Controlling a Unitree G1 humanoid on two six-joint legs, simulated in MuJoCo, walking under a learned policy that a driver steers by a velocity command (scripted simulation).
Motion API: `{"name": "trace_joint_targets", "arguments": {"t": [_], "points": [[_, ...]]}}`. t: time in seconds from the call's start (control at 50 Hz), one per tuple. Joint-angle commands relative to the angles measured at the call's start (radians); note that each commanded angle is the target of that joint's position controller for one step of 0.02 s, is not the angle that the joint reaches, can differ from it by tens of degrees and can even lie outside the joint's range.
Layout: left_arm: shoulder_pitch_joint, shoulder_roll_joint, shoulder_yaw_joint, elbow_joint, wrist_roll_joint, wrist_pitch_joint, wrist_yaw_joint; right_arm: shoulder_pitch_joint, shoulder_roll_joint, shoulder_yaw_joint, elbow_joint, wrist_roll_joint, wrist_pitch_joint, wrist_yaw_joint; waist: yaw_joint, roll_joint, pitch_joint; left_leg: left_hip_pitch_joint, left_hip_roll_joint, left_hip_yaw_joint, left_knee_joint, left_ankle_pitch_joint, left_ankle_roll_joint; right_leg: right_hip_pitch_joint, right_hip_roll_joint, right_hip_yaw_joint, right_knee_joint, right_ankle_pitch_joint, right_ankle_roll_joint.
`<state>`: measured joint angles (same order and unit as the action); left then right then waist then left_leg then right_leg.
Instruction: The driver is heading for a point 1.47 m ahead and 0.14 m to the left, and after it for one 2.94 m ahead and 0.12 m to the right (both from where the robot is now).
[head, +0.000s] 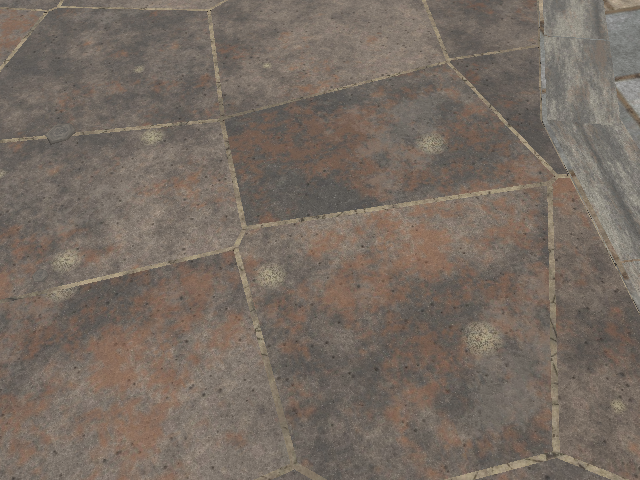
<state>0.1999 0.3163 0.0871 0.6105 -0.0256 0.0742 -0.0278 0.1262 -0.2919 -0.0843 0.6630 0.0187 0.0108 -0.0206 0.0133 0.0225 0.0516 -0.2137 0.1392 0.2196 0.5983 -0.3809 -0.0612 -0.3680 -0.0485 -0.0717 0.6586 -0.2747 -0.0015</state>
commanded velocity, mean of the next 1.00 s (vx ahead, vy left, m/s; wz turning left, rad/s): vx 0.00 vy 0.00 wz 0.25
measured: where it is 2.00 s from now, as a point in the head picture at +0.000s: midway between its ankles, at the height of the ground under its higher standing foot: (370, 469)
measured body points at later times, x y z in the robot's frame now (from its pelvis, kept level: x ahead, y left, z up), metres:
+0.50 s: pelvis +0.03 -0.01 +0.01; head +0.05 -0.01 +0.46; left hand +0.24 +0.22 -0.08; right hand +0.12 -0.30 -0.09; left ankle +0.02 +0.11 -0.70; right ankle +0.01 -0.10 -0.72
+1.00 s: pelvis +0.06 +0.03 +0.02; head +0.08 +0.07 +0.47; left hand +0.13 +0.35 -0.09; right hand +0.32 -0.19 -0.04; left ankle +0.01 +0.11 -0.72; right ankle +0.15 -0.11 -0.68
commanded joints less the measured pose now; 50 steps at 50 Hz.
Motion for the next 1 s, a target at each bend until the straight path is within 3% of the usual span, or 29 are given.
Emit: {"name": "trace_joint_targets", "arguments": {"t": [0.02,0.04,0.06,0.08,0.1,0.12,0.14,0.2,0.28,0.32,0.36,0.38,0.44,0.5,0.54,0.58,0.6,0.62,0.64,0.66,0.68,0.7,0.72,0.76,0.84,0.94,1.0], "points": [[0.179,0.326,0.104,-0.057,0.006,-0.014,0.04,0.0,-0.04,-0.014,-0.094,-0.05,-0.023,0.015,0.029,-0.419,-0.132,-0.459,-0.075,-0.004,0.524,-0.267,-0.04,0.469,-0.242,0.516,-0.219,0.768,-0.251],[0.185,0.296,0.087,-0.081,0.048,-0.051,0.023,-0.1,-0.067,-0.015,-0.124,-0.048,-0.028,0.005,0.091,-0.311,-0.273,-0.529,-0.149,-0.257,0.693,-0.36,-0.034,0.447,-0.342,0.704,-0.285,0.659,-0.404],[0.151,0.258,0.072,-0.077,0.048,-0.075,0.015,-0.138,-0.102,-0.022,-0.125,-0.024,-0.028,-0.002,0.086,-0.193,-0.232,-0.55,-0.128,-0.307,0.723,-0.286,-0.006,0.421,-0.31,0.618,-0.311,0.532,-0.374],[0.105,0.229,0.065,-0.071,0.025,-0.085,0.024,-0.136,-0.1,-0.023,-0.117,-0.019,-0.03,-0.01,0.053,-0.14,-0.176,-0.555,-0.113,-0.324,0.682,-0.19,0.019,0.376,-0.254,0.556,-0.313,0.414,-0.316],[0.035,0.186,0.049,-0.082,0.004,-0.079,0.035,-0.103,-0.119,-0.029,-0.092,-0.025,-0.027,-0.019,0.019,-0.089,-0.149,-0.549,-0.09,-0.325,0.634,-0.104,0.022,0.339,-0.226,0.49,-0.307,0.374,-0.266],[-0.025,0.158,0.034,-0.097,0.0,-0.069,0.047,-0.072,-0.133,-0.035,-0.075,-0.029,-0.022,-0.022,-0.01,-0.1,-0.146,-0.484,-0.087,-0.314,0.601,-0.042,0.018,0.272,-0.195,0.43,-0.306,0.394,-0.239],[-0.048,0.147,0.026,-0.107,0.012,-0.063,0.055,-0.045,-0.127,-0.035,-0.057,-0.03,-0.017,-0.017,-0.021,-0.116,-0.159,-0.425,-0.103,-0.294,0.605,0.005,0.009,0.23,-0.171,0.393,-0.306,0.432,-0.23],[-0.043,0.132,0.01,-0.096,0.029,-0.062,0.063,0.012,-0.092,-0.021,-0.018,-0.019,-0.006,-0.01,-0.021,-0.106,-0.184,-0.362,-0.116,-0.268,0.528,0.07,-0.02,0.222,-0.147,0.325,-0.308,0.457,-0.228],[-0.076,0.03,-0.036,-0.056,0.055,-0.071,0.058,0.034,-0.041,0.009,0.011,-0.017,0.004,-0.001,-0.009,-0.14,-0.161,-0.202,-0.054,-0.26,0.274,0.131,-0.031,0.162,-0.119,0.232,-0.337,0.274,-0.204],[-0.067,0.062,-0.029,-0.03,0.069,-0.076,0.046,0.008,-0.071,0.007,-0.003,-0.008,0.005,0.005,0.021,-0.165,-0.099,-0.153,-0.056,-0.241,0.205,0.108,-0.02,0.114,-0.135,0.237,-0.368,0.145,-0.216],[-0.068,0.125,-0.009,-0.016,0.062,-0.07,0.045,-0.014,-0.129,-0.007,-0.029,0.004,0.005,0.005,0.04,-0.164,-0.036,-0.216,-0.07,-0.225,0.202,0.027,-0.006,0.132,-0.176,0.276,-0.371,0.097,-0.24],[-0.063,0.142,-0.001,-0.01,0.055,-0.064,0.047,-0.014,-0.139,-0.009,-0.039,0.008,0.003,0.005,0.045,-0.153,-0.021,-0.255,-0.07,-0.224,0.212,-0.011,0.0,0.162,-0.201,0.296,-0.363,0.125,-0.252],[-0.067,0.132,0.004,-0.001,0.041,-0.053,0.059,0.021,-0.114,-0.005,-0.048,0.009,0.0,0.013,0.036,-0.116,-0.048,-0.309,-0.058,-0.224,0.244,-0.081,0.005,0.269,-0.262,0.311,-0.315,0.364,-0.276],[-0.098,0.119,0.01,-0.008,0.037,-0.045,0.064,0.065,-0.093,-0.003,-0.05,0.014,0.006,0.026,0.014,-0.109,-0.102,-0.27,-0.067,-0.194,0.213,-0.091,0.012,0.327,-0.272,0.247,-0.261,0.575,-0.263],[-0.118,0.121,0.017,-0.011,0.028,-0.039,0.065,0.092,-0.087,-0.004,-0.053,0.019,0.011,0.035,-0.005,-0.116,-0.125,-0.211,-0.088,-0.162,0.121,-0.039,0.028,0.333,-0.262,0.189,-0.221,0.61,-0.233],[-0.127,0.116,0.022,-0.004,0.008,-0.036,0.067,0.151,-0.092,-0.013,-0.046,0.016,0.012,0.04,-0.046,-0.113,-0.14,-0.081,-0.125,-0.139,-0.082,0.143,0.07,0.283,-0.22,0.101,-0.121,0.533,-0.159],[-0.09,0.094,0.021,0.009,0.01,-0.043,0.063,0.181,-0.149,-0.034,-0.048,0.008,0.01,0.028,-0.05,-0.013,-0.141,0.039,-0.088,-0.266,-0.185,0.363,0.124,0.169,-0.147,0.024,0.031,0.349,-0.073],[-0.132,0.04,0.006,-0.046,0.062,-0.055,0.058,0.208,-0.306,-0.073,-0.074,-0.001,0.002,0.011,-0.027,0.289,-0.145,0.237,0.175,-0.679,-0.192,0.852,0.275,-0.174,0.019,-0.057,0.331,-0.172,0.044],[-0.235,0.047,0.002,-0.076,0.063,-0.069,0.056,0.233,-0.279,-0.06,-0.092,-0.037,-0.013,0.021,-0.096,0.251,-0.203,0.275,0.256,-0.811,-0.214,0.941,0.441,-0.324,0.123,0.111,0.517,-0.431,0.064],[-0.227,0.071,0.009,-0.07,0.044,-0.075,0.051,0.21,-0.252,-0.054,-0.091,-0.04,-0.028,0.025,-0.08,0.129,-0.195,0.289,0.216,-0.738,-0.214,0.89,0.424,-0.358,0.093,0.172,0.59,-0.385,0.057],[-0.21,0.081,0.013,-0.053,0.034,-0.079,0.051,0.16,-0.232,-0.052,-0.092,-0.019,-0.033,0.019,-0.047,0.064,-0.167,0.288,0.152,-0.663,-0.199,0.838,0.367,-0.378,0.074,0.184,0.584,-0.293,0.053],[-0.199,0.082,0.015,-0.04,0.037,-0.08,0.056,0.119,-0.214,-0.047,-0.1,0.004,-0.026,0.011,-0.032,0.027,-0.155,0.283,0.115,-0.623,-0.194,0.807,0.324,-0.389,0.06,0.187,0.542,-0.226,0.058],[-0.193,0.092,0.019,-0.035,0.039,-0.079,0.059,0.09,-0.198,-0.04,-0.108,0.019,-0.015,0.0,-0.018,0.037,-0.153,0.259,0.086,-0.596,-0.2,0.794,0.303,-0.355,0.053,0.192,0.506,-0.177,0.067],[-0.178,0.071,0.014,-0.023,0.03,-0.081,0.051,0.09,-0.199,-0.039,-0.117,0.013,0.003,-0.012,-0.013,0.058,-0.162,0.24,0.046,-0.588,-0.204,0.799,0.294,-0.309,0.084,0.18,0.465,-0.112,0.089],[-0.177,0.067,0.012,-0.003,0.022,-0.084,0.052,0.09,-0.216,-0.044,-0.125,0.008,0.018,-0.025,-0.021,0.081,-0.16,0.227,0.019,-0.608,-0.191,0.721,0.275,-0.276,0.111,0.182,0.291,-0.051,0.114],[-0.183,0.071,0.01,0.009,0.021,-0.082,0.046,0.069,-0.195,-0.026,-0.131,-0.013,0.03,-0.026,-0.047,0.134,-0.149,0.116,0.009,-0.627,-0.158,0.679,0.26,-0.149,0.09,0.161,0.187,-0.028,0.114],[-0.146,0.069,0.003,0.026,0.017,-0.087,0.034,0.038,-0.133,0.008,-0.125,-0.033,0.029,-0.017,-0.049,0.136,-0.153,0.084,0.028,-0.598,-0.139,0.697,0.262,-0.054,0.039,0.132,0.123,-0.036,0.093]]}}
